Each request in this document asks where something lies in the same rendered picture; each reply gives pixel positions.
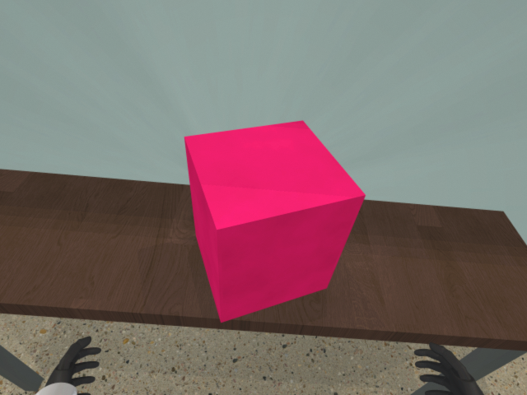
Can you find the left robot hand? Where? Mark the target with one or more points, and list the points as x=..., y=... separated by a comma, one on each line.
x=67, y=368

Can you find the table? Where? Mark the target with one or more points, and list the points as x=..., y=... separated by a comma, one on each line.
x=125, y=250

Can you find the right robot hand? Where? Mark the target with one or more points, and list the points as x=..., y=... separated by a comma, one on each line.
x=456, y=378

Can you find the carton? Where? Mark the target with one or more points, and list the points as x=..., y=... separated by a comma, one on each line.
x=272, y=212

